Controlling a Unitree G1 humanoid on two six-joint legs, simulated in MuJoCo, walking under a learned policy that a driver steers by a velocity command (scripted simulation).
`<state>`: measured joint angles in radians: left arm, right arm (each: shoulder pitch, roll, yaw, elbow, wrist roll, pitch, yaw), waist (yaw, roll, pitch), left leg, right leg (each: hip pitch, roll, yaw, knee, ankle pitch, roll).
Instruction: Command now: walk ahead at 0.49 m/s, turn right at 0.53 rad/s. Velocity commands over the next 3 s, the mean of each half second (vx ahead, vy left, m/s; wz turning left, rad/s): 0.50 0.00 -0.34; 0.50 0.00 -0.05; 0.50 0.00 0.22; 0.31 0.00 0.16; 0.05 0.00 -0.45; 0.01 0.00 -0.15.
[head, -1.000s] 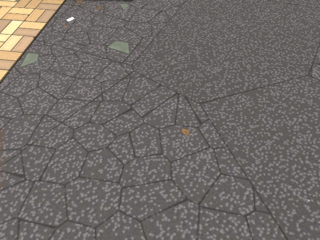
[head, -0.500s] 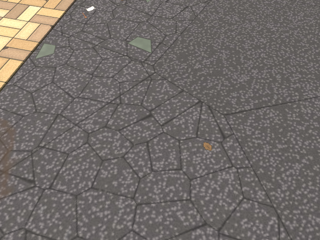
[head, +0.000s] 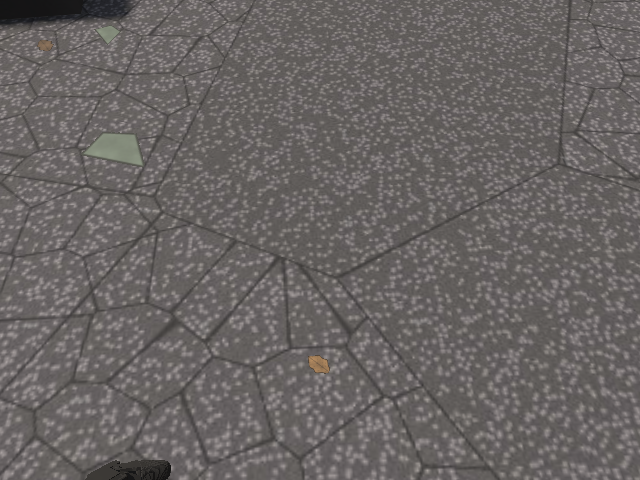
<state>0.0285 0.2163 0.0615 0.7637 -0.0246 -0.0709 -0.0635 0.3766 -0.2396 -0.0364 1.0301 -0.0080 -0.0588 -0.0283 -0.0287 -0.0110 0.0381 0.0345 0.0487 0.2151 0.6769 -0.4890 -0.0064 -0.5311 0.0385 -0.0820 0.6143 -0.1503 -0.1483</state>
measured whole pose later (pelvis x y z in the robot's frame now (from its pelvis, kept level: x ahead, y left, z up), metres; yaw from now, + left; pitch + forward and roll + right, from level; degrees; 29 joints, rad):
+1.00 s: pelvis +0.54 -0.03 +0.02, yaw -10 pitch +3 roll +1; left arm 0.02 0.24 0.03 0.69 -0.02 -0.09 -0.04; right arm 0.40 -0.27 -0.05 0.92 0.02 -0.07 0.00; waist -0.10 -0.03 0.01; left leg 0.05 -0.03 0.02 0.26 -0.36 0.02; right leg -0.56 -0.04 0.00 0.52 -0.02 -0.05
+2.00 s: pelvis +1.04 -0.05 +0.03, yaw +2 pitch +2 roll +2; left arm 0.19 0.26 0.05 0.81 -0.01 -0.05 -0.01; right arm 0.16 -0.24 -0.04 0.80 -0.02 -0.04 -0.01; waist -0.01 -0.05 0.03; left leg -0.11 -0.09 0.08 0.31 -0.24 0.07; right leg -0.59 -0.08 0.02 0.68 -0.06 0.02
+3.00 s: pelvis +1.11 -0.04 +0.02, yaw -17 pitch -1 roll +0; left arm 0.21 0.23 0.05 0.74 0.02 0.02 0.02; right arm 0.19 -0.23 -0.03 0.81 -0.02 -0.02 -0.01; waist -0.02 0.01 0.02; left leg -0.25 0.01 -0.03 0.53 -0.27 -0.02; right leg -0.20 0.00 0.06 0.53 -0.31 0.02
